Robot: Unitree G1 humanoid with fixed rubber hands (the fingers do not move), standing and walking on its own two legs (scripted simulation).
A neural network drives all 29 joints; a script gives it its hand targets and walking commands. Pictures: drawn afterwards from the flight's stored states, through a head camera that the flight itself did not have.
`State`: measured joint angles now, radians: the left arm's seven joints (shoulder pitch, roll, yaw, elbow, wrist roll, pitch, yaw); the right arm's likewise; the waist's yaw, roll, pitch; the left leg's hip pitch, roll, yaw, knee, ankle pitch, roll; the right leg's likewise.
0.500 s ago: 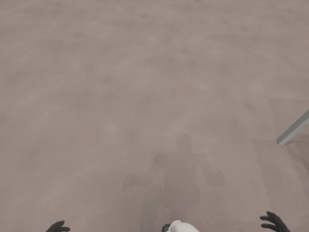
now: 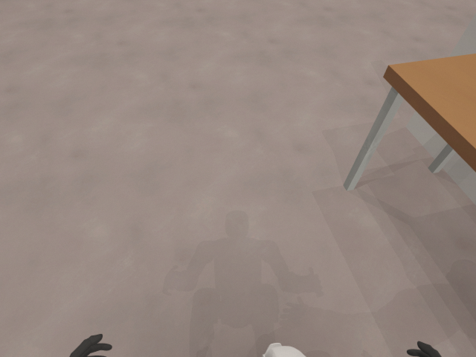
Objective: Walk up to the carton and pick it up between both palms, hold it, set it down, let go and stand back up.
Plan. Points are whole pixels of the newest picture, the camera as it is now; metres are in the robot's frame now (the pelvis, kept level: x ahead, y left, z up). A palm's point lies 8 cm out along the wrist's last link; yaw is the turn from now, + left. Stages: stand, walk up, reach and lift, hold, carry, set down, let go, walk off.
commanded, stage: walk up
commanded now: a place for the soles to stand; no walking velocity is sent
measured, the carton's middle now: out of the picture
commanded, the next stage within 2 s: none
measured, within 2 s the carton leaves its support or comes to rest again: neither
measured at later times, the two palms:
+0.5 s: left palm (154, 323) +0.21 +0.16 -0.11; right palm out of the picture -0.01 -0.41 -0.08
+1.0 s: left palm (232, 282) +0.28 +0.02 -0.10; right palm out of the picture -0.08 -0.48 -0.07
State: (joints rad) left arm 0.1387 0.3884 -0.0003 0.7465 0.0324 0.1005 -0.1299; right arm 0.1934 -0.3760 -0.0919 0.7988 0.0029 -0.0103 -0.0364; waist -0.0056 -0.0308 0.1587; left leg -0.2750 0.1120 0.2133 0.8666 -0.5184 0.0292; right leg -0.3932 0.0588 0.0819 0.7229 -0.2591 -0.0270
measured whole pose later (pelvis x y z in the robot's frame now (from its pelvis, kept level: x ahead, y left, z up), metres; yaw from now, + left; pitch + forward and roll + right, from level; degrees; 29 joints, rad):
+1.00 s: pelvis +0.03 -0.16 +0.01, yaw -33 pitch -2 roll +1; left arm 0.17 0.41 0.00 0.75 0.03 0.08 -0.13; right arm 0.25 -0.38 -0.09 0.80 -0.01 -0.07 -0.03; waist 0.00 -0.06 0.10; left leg -0.18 0.16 0.24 0.66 -0.42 -0.01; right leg -0.41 0.02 0.10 0.85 -0.37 -0.02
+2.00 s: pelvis +0.06 -0.25 -0.01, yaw -59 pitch -4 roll +0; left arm 0.28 0.42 0.00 0.75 0.03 0.01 -0.01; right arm 0.20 -0.38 -0.09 0.74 -0.01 0.00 -0.01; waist 0.00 0.00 0.12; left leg -0.38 0.09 0.16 0.97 -0.52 0.05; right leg -0.37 0.08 0.05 0.81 -0.36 -0.04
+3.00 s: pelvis +0.04 -0.24 -0.01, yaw -75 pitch -3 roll +2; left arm 0.30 0.43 0.00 0.75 0.03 -0.04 0.01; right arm 0.20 -0.38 -0.09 0.76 -0.01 0.01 0.00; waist 0.00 0.01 0.14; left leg -0.40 0.05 0.13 1.05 -0.51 0.06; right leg -0.39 0.09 0.10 0.82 -0.36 -0.06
